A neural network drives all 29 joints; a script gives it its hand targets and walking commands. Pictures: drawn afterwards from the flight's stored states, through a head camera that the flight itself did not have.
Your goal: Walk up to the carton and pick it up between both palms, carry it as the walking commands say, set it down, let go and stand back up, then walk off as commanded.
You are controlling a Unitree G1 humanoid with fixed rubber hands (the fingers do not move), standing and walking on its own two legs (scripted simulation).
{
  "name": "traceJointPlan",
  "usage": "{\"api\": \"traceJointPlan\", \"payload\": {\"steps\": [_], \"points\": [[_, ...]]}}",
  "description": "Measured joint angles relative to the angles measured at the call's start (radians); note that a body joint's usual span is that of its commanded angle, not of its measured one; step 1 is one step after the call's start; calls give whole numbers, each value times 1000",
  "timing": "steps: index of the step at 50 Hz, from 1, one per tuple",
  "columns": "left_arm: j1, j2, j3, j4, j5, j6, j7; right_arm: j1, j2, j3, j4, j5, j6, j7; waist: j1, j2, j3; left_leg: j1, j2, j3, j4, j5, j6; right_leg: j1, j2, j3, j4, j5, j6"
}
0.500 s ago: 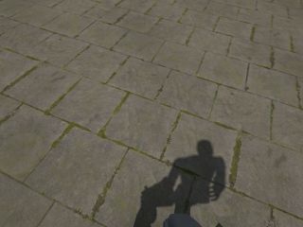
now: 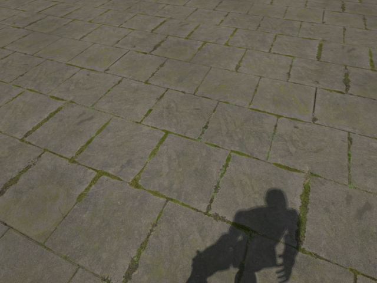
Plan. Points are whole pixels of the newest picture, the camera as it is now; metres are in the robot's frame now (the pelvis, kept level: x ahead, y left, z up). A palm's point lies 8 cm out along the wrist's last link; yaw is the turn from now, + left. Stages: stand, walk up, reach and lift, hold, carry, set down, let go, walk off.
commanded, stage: walk up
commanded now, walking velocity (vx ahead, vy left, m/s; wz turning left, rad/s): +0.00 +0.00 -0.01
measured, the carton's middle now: out of the picture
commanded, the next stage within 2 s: none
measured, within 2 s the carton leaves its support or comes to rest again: neither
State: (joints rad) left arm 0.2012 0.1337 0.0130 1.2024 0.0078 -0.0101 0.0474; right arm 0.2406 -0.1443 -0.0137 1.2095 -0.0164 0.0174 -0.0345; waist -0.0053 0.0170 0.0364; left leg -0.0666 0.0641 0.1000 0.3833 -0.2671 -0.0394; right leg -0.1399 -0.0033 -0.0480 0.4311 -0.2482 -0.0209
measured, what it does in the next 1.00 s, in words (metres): steps on the spot, turning right: left foot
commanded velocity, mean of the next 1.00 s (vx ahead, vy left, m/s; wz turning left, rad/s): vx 0.00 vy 0.00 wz -0.43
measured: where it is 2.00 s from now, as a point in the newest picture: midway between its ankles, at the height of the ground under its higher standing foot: outside the picture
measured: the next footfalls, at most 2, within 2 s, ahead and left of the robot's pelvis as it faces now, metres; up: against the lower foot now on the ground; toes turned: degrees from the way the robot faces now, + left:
left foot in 0.98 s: +0.06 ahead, +0.13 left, +0.00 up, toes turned -18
right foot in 1.36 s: -0.13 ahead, -0.06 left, +0.00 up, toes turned -41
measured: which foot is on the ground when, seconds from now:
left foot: down 0.00-0.62, up 0.64-0.96, down 0.98-1.00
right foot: down 0.00-1.00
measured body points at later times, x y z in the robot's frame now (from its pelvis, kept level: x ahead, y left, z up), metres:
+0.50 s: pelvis -0.02 +0.01 -0.02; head +0.01 +0.02 +0.43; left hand +0.06 +0.26 -0.18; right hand -0.07 -0.24 -0.17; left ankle -0.04 +0.14 -0.74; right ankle -0.04 -0.08 -0.70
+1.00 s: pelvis -0.03 +0.04 -0.02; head +0.00 +0.04 +0.43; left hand +0.08 +0.25 -0.18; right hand -0.04 -0.23 -0.16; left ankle +0.02 +0.14 -0.75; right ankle -0.02 -0.09 -0.74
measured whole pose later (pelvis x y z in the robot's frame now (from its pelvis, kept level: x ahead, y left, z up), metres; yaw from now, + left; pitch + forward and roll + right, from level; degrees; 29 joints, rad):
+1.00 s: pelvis -0.03 +0.04 -0.02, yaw -20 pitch +0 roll +0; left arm 0.24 0.20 0.08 0.95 0.04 0.07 0.01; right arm 0.18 -0.19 -0.06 0.93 0.03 0.02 -0.05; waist 0.02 -0.03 0.07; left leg -0.32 0.02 0.02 0.65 -0.34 -0.01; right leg -0.41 0.01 0.00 0.67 -0.29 0.00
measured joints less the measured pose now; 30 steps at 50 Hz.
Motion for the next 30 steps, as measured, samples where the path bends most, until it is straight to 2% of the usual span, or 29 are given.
{"api": "traceJointPlan", "payload": {"steps": [9, 15, 18, 20, 22, 24, 26, 28, 30], "points": [[41, -8, 0, -9, -2, 10, 1, 76, 39, -4, 4, 3, -4, -5, -11, -9, -3, -3, 14, -5, 2, 2, -10, 5, 13, -6, -15, 10, -9], [66, 19, 8, -124, -9, 46, -20, 52, 16, -41, -43, 35, 3, -36, -13, -9, 12, -135, 42, 18, 183, -79, -9, -129, 34, 28, 130, -35, -12], [54, 42, 17, -154, -6, 54, -14, 34, -7, -54, -58, 38, 9, -36, -15, -11, 23, -191, 30, -8, 262, -117, 4, -180, 39, 37, 187, -52, -2], [48, 66, 24, -165, -7, 66, -13, 28, -11, -58, -68, 35, 7, -34, -15, -40, 23, -196, 17, 11, 259, -109, 21, -208, 30, 61, 221, -62, 10], [43, 88, 33, -174, -10, 76, -17, 30, -13, -65, -92, 31, 4, -32, -11, -61, 14, -203, 19, 47, 268, -118, 23, -268, 27, 65, 340, -161, 24], [27, 105, 37, -176, 2, 82, -25, 27, -15, -74, -120, 16, -1, -38, -10, -65, 20, -195, 33, 84, 273, -130, 20, -336, 19, 29, 533, -267, 36], [1, 115, 37, -176, 8, 84, -39, 18, -16, -82, -135, 0, -4, -39, -13, -62, 28, -181, 43, 117, 271, -134, 16, -364, -2, 0, 625, -288, 42], [-29, 116, 31, -176, 7, 80, -54, 5, -23, -91, -137, -9, -1, -36, -16, -47, 34, -172, 50, 142, 275, -139, 12, -345, -26, -12, 567, -278, 47], [-44, 104, 41, -195, 17, 72, -62, 13, -35, -92, -155, 8, 2, -24, -18, -20, 25, -184, 63, 156, 308, -160, 6, -293, -47, -35, 410, -252, 61]]}}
